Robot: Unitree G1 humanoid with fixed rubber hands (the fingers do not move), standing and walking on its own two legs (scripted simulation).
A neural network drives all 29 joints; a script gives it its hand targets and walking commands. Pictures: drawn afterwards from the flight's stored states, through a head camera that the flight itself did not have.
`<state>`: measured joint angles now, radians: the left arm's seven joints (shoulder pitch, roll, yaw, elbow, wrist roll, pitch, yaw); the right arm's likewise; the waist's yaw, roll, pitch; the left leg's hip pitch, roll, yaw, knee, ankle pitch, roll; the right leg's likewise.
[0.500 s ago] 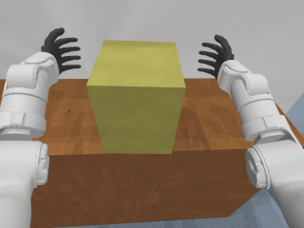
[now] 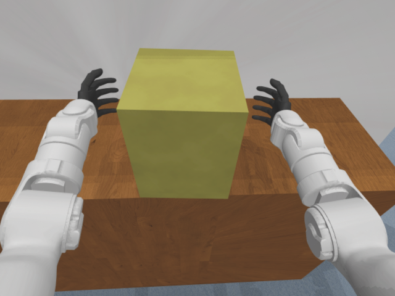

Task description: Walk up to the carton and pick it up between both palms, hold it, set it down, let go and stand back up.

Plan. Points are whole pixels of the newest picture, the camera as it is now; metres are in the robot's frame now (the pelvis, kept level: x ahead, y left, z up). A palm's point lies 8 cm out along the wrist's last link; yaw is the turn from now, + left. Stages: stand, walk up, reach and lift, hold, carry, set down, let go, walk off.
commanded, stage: reach and lift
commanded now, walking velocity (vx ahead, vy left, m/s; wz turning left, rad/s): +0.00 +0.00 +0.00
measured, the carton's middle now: (185, 126) +0.44 +0.01 +0.12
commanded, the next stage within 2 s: none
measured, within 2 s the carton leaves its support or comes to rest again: neither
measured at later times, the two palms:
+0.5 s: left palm (105, 118) +0.45 +0.18 +0.15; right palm (269, 120) +0.42 -0.16 +0.15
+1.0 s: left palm (115, 118) +0.45 +0.16 +0.15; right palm (254, 122) +0.42 -0.13 +0.15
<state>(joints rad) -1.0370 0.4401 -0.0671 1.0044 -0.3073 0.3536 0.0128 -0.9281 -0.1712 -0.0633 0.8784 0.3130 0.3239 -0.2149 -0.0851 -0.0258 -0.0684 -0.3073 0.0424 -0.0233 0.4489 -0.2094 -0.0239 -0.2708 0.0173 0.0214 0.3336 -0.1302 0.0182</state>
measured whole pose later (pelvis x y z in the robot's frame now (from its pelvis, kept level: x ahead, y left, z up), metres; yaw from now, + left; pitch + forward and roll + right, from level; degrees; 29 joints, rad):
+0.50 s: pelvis +0.00 -0.01 -0.01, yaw +1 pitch +9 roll -2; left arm -1.05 0.36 -0.07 1.17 -0.30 0.15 0.04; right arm -0.97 -0.09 -0.12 1.01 0.22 0.19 -0.24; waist -0.10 -0.03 -0.14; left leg -0.44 0.05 -0.05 0.50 -0.21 -0.04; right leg -0.40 0.02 0.00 0.40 -0.15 0.01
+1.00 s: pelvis +0.00 -0.01 +0.00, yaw +1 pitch +7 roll -2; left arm -1.05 0.25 0.07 1.12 -0.13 0.16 0.07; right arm -0.98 0.02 -0.25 1.02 0.10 0.16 -0.28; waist -0.09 -0.04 -0.10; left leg -0.39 0.04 -0.04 0.46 -0.20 -0.03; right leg -0.34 0.02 0.00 0.35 -0.13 0.01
